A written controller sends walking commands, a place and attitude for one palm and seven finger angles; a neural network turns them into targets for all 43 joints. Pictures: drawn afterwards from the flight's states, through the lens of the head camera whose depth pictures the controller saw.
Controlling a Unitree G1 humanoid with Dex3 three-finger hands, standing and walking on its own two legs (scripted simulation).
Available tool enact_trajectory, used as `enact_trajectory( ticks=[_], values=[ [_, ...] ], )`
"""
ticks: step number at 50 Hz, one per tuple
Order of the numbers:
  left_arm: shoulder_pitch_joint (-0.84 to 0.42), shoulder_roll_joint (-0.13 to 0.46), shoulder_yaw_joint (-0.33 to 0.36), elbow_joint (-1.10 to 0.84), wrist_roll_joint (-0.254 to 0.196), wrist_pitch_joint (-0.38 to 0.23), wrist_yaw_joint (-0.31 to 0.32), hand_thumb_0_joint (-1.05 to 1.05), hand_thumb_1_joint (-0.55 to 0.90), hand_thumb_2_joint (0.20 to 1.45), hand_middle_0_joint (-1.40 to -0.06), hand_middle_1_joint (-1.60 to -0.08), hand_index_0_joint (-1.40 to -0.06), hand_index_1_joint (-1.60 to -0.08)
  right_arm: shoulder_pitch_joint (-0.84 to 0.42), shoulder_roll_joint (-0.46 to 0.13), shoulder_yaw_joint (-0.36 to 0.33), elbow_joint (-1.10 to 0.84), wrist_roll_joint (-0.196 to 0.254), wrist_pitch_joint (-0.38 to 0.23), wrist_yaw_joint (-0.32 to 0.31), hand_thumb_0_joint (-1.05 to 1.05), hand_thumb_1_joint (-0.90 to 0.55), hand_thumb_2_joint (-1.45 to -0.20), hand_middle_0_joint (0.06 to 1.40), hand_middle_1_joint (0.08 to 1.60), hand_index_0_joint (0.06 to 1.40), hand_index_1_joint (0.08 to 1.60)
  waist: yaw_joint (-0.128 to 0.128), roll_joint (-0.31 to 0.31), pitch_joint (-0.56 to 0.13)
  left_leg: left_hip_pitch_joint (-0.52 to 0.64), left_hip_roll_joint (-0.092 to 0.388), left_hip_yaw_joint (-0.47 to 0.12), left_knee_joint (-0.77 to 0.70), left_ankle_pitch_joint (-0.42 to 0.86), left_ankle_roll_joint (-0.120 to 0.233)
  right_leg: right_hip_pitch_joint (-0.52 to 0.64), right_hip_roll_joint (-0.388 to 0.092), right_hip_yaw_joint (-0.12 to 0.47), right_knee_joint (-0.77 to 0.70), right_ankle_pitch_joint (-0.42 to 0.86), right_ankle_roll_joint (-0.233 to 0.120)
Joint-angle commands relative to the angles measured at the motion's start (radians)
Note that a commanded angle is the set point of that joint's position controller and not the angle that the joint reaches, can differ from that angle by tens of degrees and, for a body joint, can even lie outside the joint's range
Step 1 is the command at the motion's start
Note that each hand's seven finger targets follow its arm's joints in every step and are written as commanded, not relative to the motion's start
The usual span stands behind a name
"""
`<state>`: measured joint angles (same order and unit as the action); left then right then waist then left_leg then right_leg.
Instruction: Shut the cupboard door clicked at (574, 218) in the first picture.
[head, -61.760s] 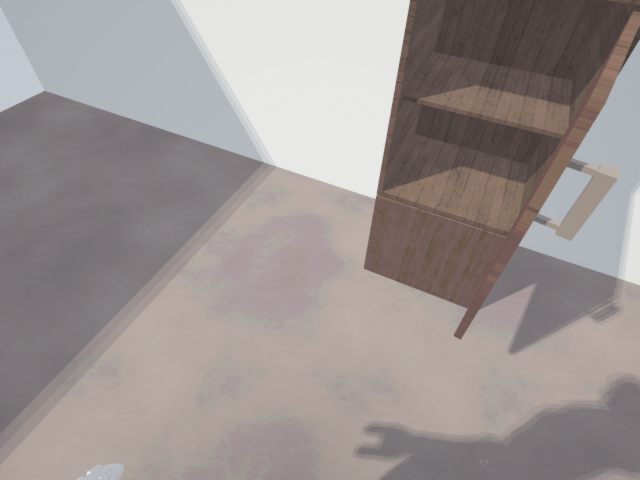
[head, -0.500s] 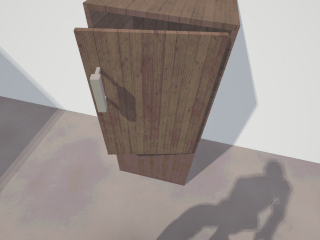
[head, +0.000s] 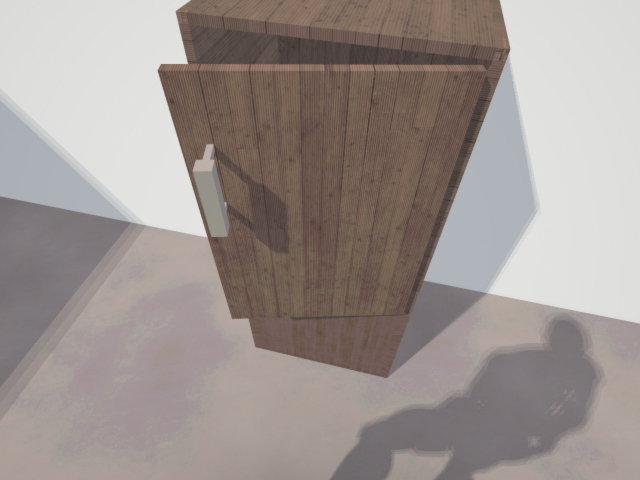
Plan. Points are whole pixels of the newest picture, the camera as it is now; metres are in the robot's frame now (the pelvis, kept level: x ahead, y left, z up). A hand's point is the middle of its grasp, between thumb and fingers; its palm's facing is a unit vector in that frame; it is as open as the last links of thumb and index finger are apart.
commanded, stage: look again from close up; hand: left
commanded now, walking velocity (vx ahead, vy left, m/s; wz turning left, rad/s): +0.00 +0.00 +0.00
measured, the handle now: (215, 191) +0.48 +0.19 +0.09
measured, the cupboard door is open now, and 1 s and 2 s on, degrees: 16 16 16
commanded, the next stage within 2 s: raise the hand and make a fist in 0.08 s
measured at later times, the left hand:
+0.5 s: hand (181, 445) +0.17 +0.18 -0.02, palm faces +0.08 -1.00 -0.04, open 6.7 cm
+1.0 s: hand (167, 410) +0.19 +0.19 +0.01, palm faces +0.12 -0.99 -0.05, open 4.2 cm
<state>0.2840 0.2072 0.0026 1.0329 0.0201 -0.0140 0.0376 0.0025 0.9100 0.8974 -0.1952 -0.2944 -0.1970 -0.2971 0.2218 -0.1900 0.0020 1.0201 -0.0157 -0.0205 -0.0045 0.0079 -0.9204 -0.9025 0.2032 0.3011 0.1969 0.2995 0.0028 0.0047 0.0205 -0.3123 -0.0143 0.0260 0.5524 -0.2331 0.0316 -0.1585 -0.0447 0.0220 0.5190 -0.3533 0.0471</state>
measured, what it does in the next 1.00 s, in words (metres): lowers itself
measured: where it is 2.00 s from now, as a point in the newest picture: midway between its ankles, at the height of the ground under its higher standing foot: outside the picture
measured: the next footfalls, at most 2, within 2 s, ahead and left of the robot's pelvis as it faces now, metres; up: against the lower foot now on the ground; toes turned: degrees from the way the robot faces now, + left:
none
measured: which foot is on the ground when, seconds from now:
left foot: down 0.00-1.00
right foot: down 0.00-1.00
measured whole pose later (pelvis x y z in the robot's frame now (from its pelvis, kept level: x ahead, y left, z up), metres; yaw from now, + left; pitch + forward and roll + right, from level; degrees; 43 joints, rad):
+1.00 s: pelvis -0.01 -0.03 -0.06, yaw +0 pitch +11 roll -1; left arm 0.47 0.24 0.25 -0.08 -0.34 -0.31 -0.24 0.02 0.90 0.90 -0.77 -0.92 -0.77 -0.93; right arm 0.30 -0.22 -0.01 0.59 0.02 -0.25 -0.08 0.01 -0.90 -0.90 0.21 0.30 0.20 0.30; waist 0.01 0.03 -0.13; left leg -0.78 0.04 -0.02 1.00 -0.41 -0.01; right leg -0.65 0.01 -0.06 0.99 -0.53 -0.01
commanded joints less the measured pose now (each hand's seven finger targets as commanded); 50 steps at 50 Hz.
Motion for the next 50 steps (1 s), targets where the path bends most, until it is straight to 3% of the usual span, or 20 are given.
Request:
enact_trajectory(
  ticks=[1, 8, 9, 10, 11, 12, 13, 14, 15, 16, 17, 20, 23, 25, 28, 33, 37, 41, 45, 50],
  values=[
    [0.043, 0.133, 0.02, -0.036, -0.002, -0.014, 0.003, 0.0, 0.9, 0.9, -0.2, -0.3, -0.2, -0.3, 0.003, -0.156, -0.031, -0.046, 0.003, -0.019, -0.012, 0.0, -0.9, -0.9, 0.2, 0.3, 0.2, 0.3, 0.001, -0.001, -0.023, 0.105, 0.104, -0.109, -0.119, 0.197, 0.019, -0.054, -0.037, 0.034, -0.081, 0.172, -0.068],
    [0.007, 0.168, 0.023, -0.037, 0.0, -0.012, -0.001, 0.0, 0.9, 0.9, -0.2, -0.3, -0.2, -0.3, -0.049, -0.18, -0.033, -0.029, 0.004, -0.016, -0.011, 0.0, -0.9, -0.9, 0.2, 0.3, 0.2, 0.3, 0.004, -0.009, -0.022, 0.125, 0.107, -0.098, -0.126, 0.209, 0.015, -0.044, -0.049, 0.039, -0.105, 0.2, -0.063],
    [0.059, 0.097, 0.011, -0.027, 0.01, -0.019, 0.038, 0.0, 0.9, 0.9, -0.2, -0.3, -0.2, -0.3, -0.033, -0.156, -0.03, -0.078, 0.014, -0.012, -0.011, 0.0, -0.9, -0.9, 0.2, 0.3, 0.2, 0.3, -0.001, -0.006, 0.014, 0.124, 0.127, -0.072, 0.028, 0.333, -0.012, -0.091, -0.068, 0.081, -0.126, 0.328, -0.053],
    [-0.823, 0.816, 0.586, -1.658, -0.078, -0.289, 0.075, 0.0, 0.9, 0.9, -0.2, -0.3, -0.2, -0.3, 0.062, -0.319, -0.087, -0.305, 0.026, -0.189, -0.081, 0.0, -0.9, -0.9, 0.2, 0.3, 0.2, 0.3, -0.108, 0.033, -0.344, 0.47, 0.074, -0.134, 0.101, 0.45, -0.006, -0.148, 0.021, -0.082, 0.176, 0.456, -0.078],
    [0.041, 0.183, 0.105, -1.24, -0.119, -0.207, 0.059, 0.0, 0.9, 0.9, -0.218, -0.32, -0.218, -0.32, -0.023, -0.2, -0.025, -0.344, 0.086, -0.273, -0.12, 0.0, -0.9, -0.9, 0.2, 0.3, 0.2, 0.3, -0.008, 0.351, -0.52, 0.581, 0.131, -0.177, 0.034, 0.625, -0.031, -0.305, 0.053, -0.139, 0.336, 0.157, -0.045],
    [0.277, -0.025, 0.044, -1.255, -0.188, -0.086, 0.058, 0.0, 0.9, 0.9, -0.237, -0.34, -0.237, -0.34, -0.04, -0.153, -0.037, -0.365, 0.069, -0.304, -0.092, 0.0, -0.9, -0.9, 0.2, 0.3, 0.2, 0.3, 0.001, 0.344, -0.486, 0.403, 0.094, -0.15, -0.013, 0.634, -0.066, -0.23, 0.058, -0.125, 0.418, 0.05, -0.056],
    [0.105, 0.021, 0.072, -1.231, -0.162, -0.101, 0.056, 0.0, 0.9, 0.9, -0.255, -0.36, -0.255, -0.36, -0.026, -0.131, -0.052, -0.358, 0.065, -0.322, -0.054, 0.0, -0.9, -0.9, 0.2, 0.3, 0.2, 0.3, -0.034, 0.177, -0.236, 0.168, 0.084, -0.127, -0.044, 0.455, -0.059, -0.337, 0.045, -0.105, 0.319, 0.014, -0.052],
    [0.155, 0.0, 0.107, -1.155, -0.184, -0.136, 0.033, 0.0, 0.9, 0.9, -0.273, -0.38, -0.273, -0.38, -0.047, -0.144, -0.083, -0.392, 0.047, -0.329, -0.039, 0.0, -0.9, -0.9, 0.2, 0.3, 0.2, 0.3, -0.014, 0.134, -0.066, 0.001, 0.065, -0.114, -0.009, 0.19, -0.063, -0.367, 0.048, -0.124, 0.223, -0.016, -0.063],
    [0.22, 0.035, 0.173, -1.04, -0.197, -0.195, 0.007, 0.0, 0.9, 0.9, -0.292, -0.4, -0.292, -0.4, -0.07, -0.156, -0.093, -0.405, 0.047, -0.328, -0.03, 0.0, -0.9, -0.9, 0.2, 0.3, 0.2, 0.3, -0.009, 0.012, 0.018, -0.145, 0.032, -0.097, 0.062, -0.02, -0.061, -0.419, 0.054, -0.142, 0.153, -0.002, -0.067],
    [0.32, 0.009, 0.194, -0.944, -0.221, -0.282, -0.035, 0.0, 0.9, 0.9, -0.31, -0.42, -0.31, -0.42, -0.089, -0.147, -0.088, -0.424, 0.04, -0.327, -0.023, 0.0, -0.9, -0.9, 0.2, 0.3, 0.2, 0.3, 0.003, -0.113, 0.051, -0.244, 0.015, -0.088, 0.135, -0.099, -0.054, -0.495, 0.058, -0.141, 0.153, -0.063, -0.066],
    [0.391, 0.001, 0.22, -0.869, -0.244, -0.374, -0.095, 0.0, 0.9, 0.9, -0.328, -0.44, -0.328, -0.44, -0.086, -0.145, -0.093, -0.434, 0.041, -0.325, -0.011, 0.0, -0.9, -0.9, 0.2, 0.3, 0.2, 0.3, 0.029, -0.106, 0.037, -0.284, 0.007, -0.075, 0.199, -0.054, -0.057, -0.514, 0.055, -0.127, 0.195, -0.027, -0.076],
    [0.402, 0.017, 0.249, -0.883, -0.301, -0.632, -0.317, 0.0, 0.9, 0.9, -0.383, -0.5, -0.383, -0.5, -0.114, -0.162, -0.113, -0.499, 0.018, -0.329, 0.014, 0.0, -0.9, -0.9, 0.2, 0.3, 0.2, 0.3, 0.065, -0.182, -0.199, -0.406, 0.007, -0.045, 0.401, 0.03, -0.057, -0.604, 0.061, -0.103, 0.437, 0.094, -0.077],
    [0.309, 0.122, 0.331, -1.005, -0.374, -0.575, -0.388, 0.0, 0.9, 0.9, -0.438, -0.56, -0.438, -0.56, -0.143, -0.176, -0.11, -0.617, 0.044, -0.314, -0.005, 0.0, -0.9, -0.9, 0.2, 0.3, 0.2, 0.3, 0.094, -0.003, -0.283, -0.45, -0.009, -0.015, 0.418, -0.132, -0.038, -0.608, 0.046, -0.018, 0.409, -0.145, -0.076],
    [0.207, 0.17, 0.358, -1.152, -0.394, -0.522, -0.364, 0.0, 0.9, 0.9, -0.475, -0.6, -0.475, -0.6, -0.124, -0.164, -0.096, -0.656, 0.054, -0.311, -0.029, 0.0, -0.9, -0.9, 0.2, 0.3, 0.2, 0.3, 0.077, 0.047, -0.334, -0.446, -0.005, -0.022, 0.43, -0.2, -0.024, -0.609, 0.038, 0.039, 0.346, -0.286, -0.066],
    [0.034, 0.208, 0.331, -1.406, -0.36, -0.536, -0.287, 0.0, 0.9, 0.9, -0.53, -0.66, -0.53, -0.66, -0.089, -0.151, -0.079, -0.66, 0.052, -0.322, -0.061, 0.0, -0.9, -0.9, 0.2, 0.3, 0.2, 0.3, 0.017, 0.046, -0.334, -0.436, 0.014, -0.039, 0.48, -0.225, -0.003, -0.645, 0.038, 0.098, 0.297, -0.371, -0.057],
    [-0.004, 0.175, 0.25, -1.374, -0.338, -0.542, -0.294, 0.0, 0.9, 0.9, -0.622, -0.76, -0.622, -0.76, -0.051, -0.153, -0.054, -0.59, 0.047, -0.342, -0.098, 0.0, -0.9, -0.9, 0.2, 0.3, 0.2, 0.3, -0.042, 0.027, -0.244, -0.445, 0.029, -0.062, 0.505, -0.206, 0.005, -0.68, 0.05, 0.079, 0.292, -0.311, -0.054],
    [0.09, 0.205, 0.307, -1.227, -0.371, -0.399, -0.344, 0.0, 0.9, 0.9, -0.695, -0.84, -0.695, -0.84, -0.053, -0.155, -0.046, -0.582, 0.06, -0.328, -0.111, 0.0, -0.9, -0.9, 0.2, 0.3, 0.2, 0.3, 0.002, 0.027, -0.249, -0.448, 0.022, -0.065, 0.463, -0.174, 0.001, -0.582, 0.037, 0.095, 0.243, -0.274, -0.039],
    [0.157, 0.209, 0.373, -1.251, -0.392, -0.301, -0.325, 0.0, 0.9, 0.9, -0.768, -0.92, -0.768, -0.92, -0.05, -0.136, -0.048, -0.607, 0.056, -0.302, -0.105, 0.0, -0.9, -0.9, 0.2, 0.3, 0.2, 0.3, 0.044, -0.027, -0.312, -0.391, 0.017, -0.065, 0.411, -0.057, -0.008, -0.446, 0.009, 0.083, 0.244, -0.021, -0.011],
    [0.195, 0.164, 0.352, -1.311, -0.379, -0.344, -0.277, 0.0, 0.9, 0.9, -0.842, -1.0, -0.842, -1.0, -0.033, -0.13, -0.053, -0.605, 0.043, -0.292, -0.088, 0.0, -0.9, -0.9, 0.2, 0.3, 0.2, 0.3, 0.045, -0.014, -0.333, -0.29, 0.017, -0.066, 0.36, 0.073, -0.01, -0.412, 0.033, -0.009, 0.311, 0.254, -0.018],
    [0.188, 0.135, 0.286, -1.329, -0.365, -0.4, -0.273, 0.0, 0.9, 0.9, -0.933, -1.1, -0.933, -1.1, -0.018, -0.153, -0.054, -0.61, 0.038, -0.287, -0.075, 0.0, -0.9, -0.9, 0.2, 0.3, 0.2, 0.3, 0.025, 0.018, -0.301, -0.245, 0.015, -0.064, 0.327, 0.073, -0.008, -0.454, 0.058, -0.063, 0.326, 0.204, -0.041]
  ],
)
